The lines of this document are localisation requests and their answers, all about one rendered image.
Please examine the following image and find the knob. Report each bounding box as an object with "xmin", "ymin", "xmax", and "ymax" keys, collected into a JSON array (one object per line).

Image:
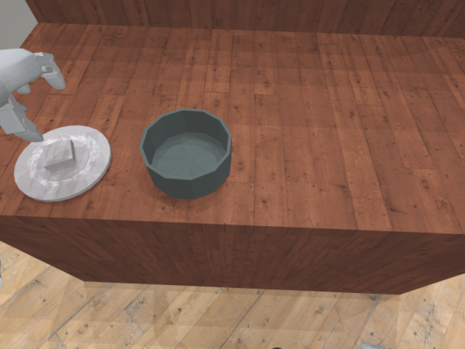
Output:
[{"xmin": 42, "ymin": 139, "xmax": 76, "ymax": 171}]

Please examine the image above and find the pot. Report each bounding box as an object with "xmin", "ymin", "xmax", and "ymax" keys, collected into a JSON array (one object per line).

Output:
[{"xmin": 139, "ymin": 108, "xmax": 232, "ymax": 199}]

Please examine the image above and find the left robot hand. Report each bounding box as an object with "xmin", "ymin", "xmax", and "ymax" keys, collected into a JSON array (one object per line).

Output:
[{"xmin": 0, "ymin": 49, "xmax": 65, "ymax": 143}]

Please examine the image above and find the table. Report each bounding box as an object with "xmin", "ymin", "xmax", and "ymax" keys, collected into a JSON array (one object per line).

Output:
[{"xmin": 0, "ymin": 0, "xmax": 465, "ymax": 295}]

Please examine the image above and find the lid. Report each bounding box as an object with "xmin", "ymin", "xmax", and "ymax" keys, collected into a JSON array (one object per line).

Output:
[{"xmin": 14, "ymin": 125, "xmax": 112, "ymax": 202}]

